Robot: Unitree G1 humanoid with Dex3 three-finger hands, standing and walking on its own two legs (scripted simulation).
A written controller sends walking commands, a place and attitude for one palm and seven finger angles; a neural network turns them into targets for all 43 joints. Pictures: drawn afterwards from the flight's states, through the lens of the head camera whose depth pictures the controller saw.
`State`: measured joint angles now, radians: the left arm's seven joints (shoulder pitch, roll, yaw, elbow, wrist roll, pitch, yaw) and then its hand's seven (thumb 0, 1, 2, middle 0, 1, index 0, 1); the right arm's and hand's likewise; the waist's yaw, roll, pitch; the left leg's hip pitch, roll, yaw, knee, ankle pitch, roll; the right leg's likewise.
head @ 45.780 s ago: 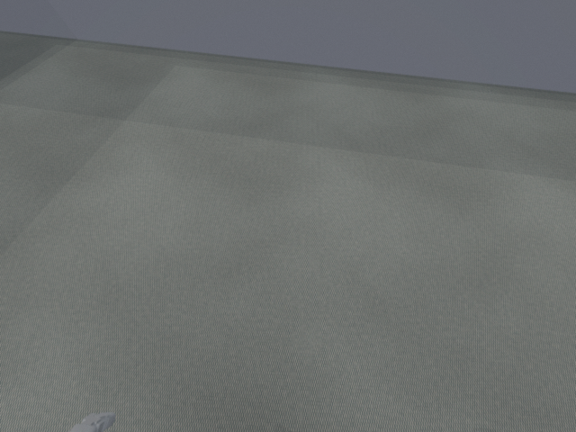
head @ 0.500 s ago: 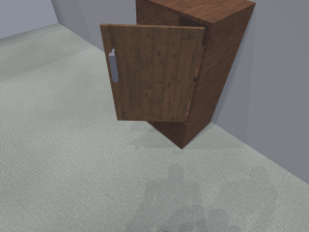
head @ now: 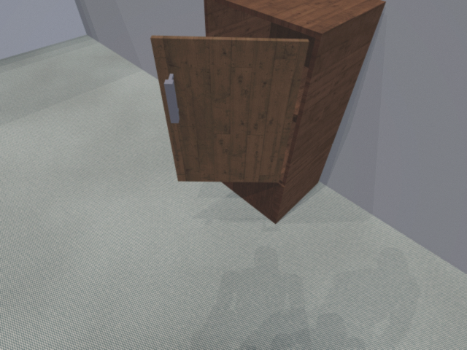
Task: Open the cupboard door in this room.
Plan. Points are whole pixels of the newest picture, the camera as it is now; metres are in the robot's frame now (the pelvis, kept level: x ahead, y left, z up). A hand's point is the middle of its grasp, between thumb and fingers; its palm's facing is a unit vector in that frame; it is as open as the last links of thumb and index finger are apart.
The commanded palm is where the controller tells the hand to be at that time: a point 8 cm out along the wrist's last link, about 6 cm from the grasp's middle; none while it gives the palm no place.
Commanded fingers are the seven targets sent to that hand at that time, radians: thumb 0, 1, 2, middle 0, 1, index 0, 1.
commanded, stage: look again from close up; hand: left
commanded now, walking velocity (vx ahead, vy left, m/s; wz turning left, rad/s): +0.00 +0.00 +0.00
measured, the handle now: (173, 98) +0.80 +0.23 -0.01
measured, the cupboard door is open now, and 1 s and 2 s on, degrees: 44 44 44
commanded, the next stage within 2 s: shuffle to correct the standing spot in 0.36 s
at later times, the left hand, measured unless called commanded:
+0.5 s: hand out of the picture +0.02 +0.15 -0.17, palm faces +0.03 -0.99 -0.17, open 7.4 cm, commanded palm none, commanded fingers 0.00 0.90 0.90 -0.20 -0.30 -0.20 -0.30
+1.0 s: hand out of the picture +0.16 +0.18 -0.17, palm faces +0.03 -0.98 -0.18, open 7.3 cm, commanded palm none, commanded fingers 0.00 0.90 0.90 -0.20 -0.30 -0.20 -0.30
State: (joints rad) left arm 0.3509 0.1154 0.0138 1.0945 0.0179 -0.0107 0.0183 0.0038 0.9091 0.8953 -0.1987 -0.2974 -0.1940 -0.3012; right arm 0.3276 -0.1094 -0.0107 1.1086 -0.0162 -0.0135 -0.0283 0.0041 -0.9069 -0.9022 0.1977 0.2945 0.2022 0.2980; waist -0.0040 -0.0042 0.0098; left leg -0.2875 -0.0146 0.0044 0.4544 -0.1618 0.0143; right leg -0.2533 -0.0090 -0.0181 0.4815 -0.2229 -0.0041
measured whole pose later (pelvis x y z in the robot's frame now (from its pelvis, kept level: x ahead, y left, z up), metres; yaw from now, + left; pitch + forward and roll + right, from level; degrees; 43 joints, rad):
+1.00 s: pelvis +0.13 +0.00 +0.00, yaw +0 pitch +1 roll +1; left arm 0.25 0.18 0.06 1.05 0.03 0.00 -0.02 0.03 0.95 0.90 -0.20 -0.30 -0.19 -0.30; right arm 0.42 -0.09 0.00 1.13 -0.02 -0.09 -0.03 0.00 -0.91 -0.90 0.20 0.29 0.20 0.30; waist -0.02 -0.03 0.05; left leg -0.07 0.00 0.11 0.34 -0.28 0.02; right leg -0.57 -0.10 -0.08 0.95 -0.28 -0.02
